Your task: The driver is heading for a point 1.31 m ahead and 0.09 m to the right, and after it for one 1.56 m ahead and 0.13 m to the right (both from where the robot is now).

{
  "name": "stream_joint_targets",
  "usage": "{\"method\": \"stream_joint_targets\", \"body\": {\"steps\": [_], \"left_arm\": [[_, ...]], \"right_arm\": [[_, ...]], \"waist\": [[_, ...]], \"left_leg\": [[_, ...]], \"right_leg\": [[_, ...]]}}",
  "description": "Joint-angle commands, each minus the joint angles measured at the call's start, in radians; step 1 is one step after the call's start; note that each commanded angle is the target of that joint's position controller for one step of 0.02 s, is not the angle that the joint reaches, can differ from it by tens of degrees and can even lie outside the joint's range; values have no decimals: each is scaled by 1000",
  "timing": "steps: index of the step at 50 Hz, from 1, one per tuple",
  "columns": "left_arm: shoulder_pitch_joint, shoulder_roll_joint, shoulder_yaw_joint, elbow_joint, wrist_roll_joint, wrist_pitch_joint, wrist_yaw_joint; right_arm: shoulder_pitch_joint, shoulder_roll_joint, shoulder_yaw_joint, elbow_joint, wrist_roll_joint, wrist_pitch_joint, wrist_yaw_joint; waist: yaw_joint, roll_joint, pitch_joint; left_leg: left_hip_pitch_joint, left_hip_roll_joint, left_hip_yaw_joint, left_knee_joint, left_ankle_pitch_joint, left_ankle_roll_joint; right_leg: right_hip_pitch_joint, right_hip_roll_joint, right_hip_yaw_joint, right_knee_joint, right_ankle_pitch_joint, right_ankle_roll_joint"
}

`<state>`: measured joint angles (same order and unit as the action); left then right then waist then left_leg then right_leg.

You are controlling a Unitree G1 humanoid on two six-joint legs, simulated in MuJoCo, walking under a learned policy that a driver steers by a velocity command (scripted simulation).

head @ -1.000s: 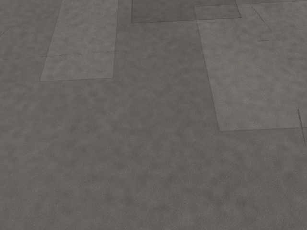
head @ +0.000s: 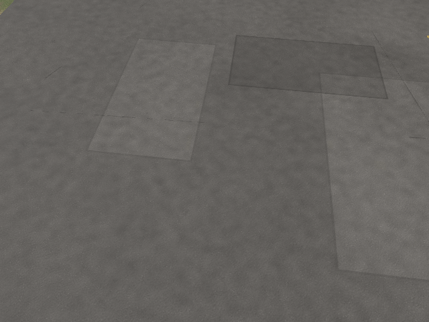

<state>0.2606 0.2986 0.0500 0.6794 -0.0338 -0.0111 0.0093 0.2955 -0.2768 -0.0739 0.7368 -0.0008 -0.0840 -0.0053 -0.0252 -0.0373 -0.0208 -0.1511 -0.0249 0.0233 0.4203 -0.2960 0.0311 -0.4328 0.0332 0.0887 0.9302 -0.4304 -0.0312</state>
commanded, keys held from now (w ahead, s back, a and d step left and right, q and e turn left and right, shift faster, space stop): w+e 0.36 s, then w+q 0.64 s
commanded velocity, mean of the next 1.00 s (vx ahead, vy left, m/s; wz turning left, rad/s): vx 0.47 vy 0.00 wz -0.06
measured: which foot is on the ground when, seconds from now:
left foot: down 0.00-0.32, up 0.34-0.84, down 0.86-1.00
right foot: up 0.00-0.28, down 0.30-0.88, up 0.90-1.00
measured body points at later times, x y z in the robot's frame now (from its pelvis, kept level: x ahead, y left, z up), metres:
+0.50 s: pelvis +0.23 -0.11 +0.00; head +0.26 -0.13 +0.45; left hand +0.42 +0.11 -0.10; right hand +0.28 -0.42 -0.11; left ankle +0.28 +0.06 -0.65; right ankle +0.25 -0.19 -0.74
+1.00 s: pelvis +0.54 -0.13 -0.01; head +0.58 -0.13 +0.44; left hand +0.66 +0.14 -0.12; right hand +0.68 -0.40 -0.11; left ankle +0.60 -0.06 -0.74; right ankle +0.41 -0.25 -0.64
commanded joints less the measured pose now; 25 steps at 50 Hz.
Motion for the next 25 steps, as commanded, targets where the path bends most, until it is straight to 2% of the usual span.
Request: {"method": "stream_joint_targets", "body": {"steps": [1,3,6,8,10,11,12,13,14,15,16,17,18,19,20,21,22,24,25], "left_arm": [[-125,79,24,-119,1,-35,-20],[-153,56,16,-134,6,-35,-36],[-204,29,0,-163,9,-33,-53],[-241,21,-6,-181,7,-35,-64],[-260,40,-1,-194,5,-33,-72],[-260,53,4,-200,4,-32,-74],[-243,72,14,-202,7,-30,-75],[-187,98,30,-193,11,-26,-73],[-47,137,56,-157,11,-20,-67],[124,194,90,-114,5,-8,-51],[197,300,111,-99,-3,1,-28],[185,309,96,-142,4,-18,-35],[152,224,73,-133,13,-35,-45],[114,186,60,-117,19,-44,-45],[40,155,50,-120,22,-50,-43],[-13,121,38,-125,35,-56,-45],[-42,103,31,-125,44,-60,-44],[-45,101,29,-96,42,-80,-42],[-36,107,30,-79,41,-89,-42]], "right_arm": [[38,-119,-28,-32,0,-9,-13],[21,-124,-25,-31,-6,-7,-12],[13,-159,-29,-15,-2,-3,-11],[27,-187,-34,2,7,-1,-9],[48,-210,-40,19,19,3,-4],[51,-220,-43,26,24,6,-2],[47,-232,-46,29,27,9,-2],[44,-246,-50,30,29,14,-4],[36,-248,-49,28,31,20,-7],[59,-218,-36,19,21,16,-11],[100,-97,1,-32,-22,8,-9],[103,-92,19,-64,-7,-25,0],[-20,-189,-8,-87,34,-41,7],[-37,-182,-2,-87,48,-50,10],[-30,-165,3,-69,31,-51,0],[-9,-164,-1,-53,17,-40,-3],[20,-161,-1,-35,17,-25,1],[49,-132,4,-7,15,2,2],[33,-123,6,-8,13,13,0]], "waist": [[-42,132,107],[-46,129,104],[-58,131,107],[-66,127,118],[-65,127,128],[-54,129,128],[-31,137,109],[11,146,59],[97,132,-24],[177,96,-114],[142,-175,-196],[120,-213,-401],[155,-85,-279],[123,-67,-150],[75,9,-84],[36,-15,-52],[11,-43,-45],[-4,-40,-37],[-2,-32,-13]], "left_leg": [[280,339,-344,-253,-68,158],[208,288,-194,-273,102,141],[120,253,-46,-276,213,128],[93,256,9,-273,235,115],[106,280,39,-266,262,105],[124,293,54,-245,337,98],[146,298,80,-189,509,87],[160,294,114,-82,716,72],[123,270,158,109,860,46],[-35,236,172,351,801,11],[-405,116,171,744,53,-54],[-560,-10,-80,962,-306,-63],[-662,44,-142,997,-209,-50],[-668,92,-112,938,-119,-28],[-612,142,-101,860,-41,-24],[-539,176,-106,798,11,-23],[-478,192,-107,783,46,-24],[-441,193,-90,749,83,-42],[-460,193,-89,716,121,-50]], "right_leg": [[-499,-108,50,154,86,12],[-437,-113,-5,107,177,42],[-321,-125,-63,-45,301,65],[-246,-118,-94,-160,342,50],[-193,-104,-126,-221,335,19],[-168,-92,-138,-245,317,-2],[-118,-65,-158,-266,288,-28],[-23,-24,-187,-279,261,-54],[172,26,-212,-316,281,-88],[446,43,-170,-314,287,-124],[747,-198,269,-387,148,-238],[846,-372,802,-605,-97,-378],[770,-353,715,-670,-131,-311],[623,-330,554,-669,-59,-275],[473,-291,431,-659,69,-243],[361,-253,333,-667,200,-227],[290,-231,275,-695,262,-223],[227,-226,186,-736,370,-235],[210,-222,142,-757,392,-232]]}}
Keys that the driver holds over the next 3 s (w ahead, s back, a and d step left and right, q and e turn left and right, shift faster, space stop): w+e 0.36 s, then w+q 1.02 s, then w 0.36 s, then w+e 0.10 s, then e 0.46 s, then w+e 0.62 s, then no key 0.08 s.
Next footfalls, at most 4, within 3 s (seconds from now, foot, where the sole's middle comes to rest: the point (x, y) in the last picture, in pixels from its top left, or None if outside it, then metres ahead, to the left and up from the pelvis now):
0.30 right None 0.29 -0.20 -0.78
0.86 left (234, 285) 0.65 -0.06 -0.78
1.32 right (286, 215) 0.92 -0.27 -0.78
1.82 left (198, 178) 1.10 0.05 -0.78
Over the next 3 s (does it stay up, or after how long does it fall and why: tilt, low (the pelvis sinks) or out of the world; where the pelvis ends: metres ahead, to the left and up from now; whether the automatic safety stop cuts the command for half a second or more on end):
stays up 1.37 -0.03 0.01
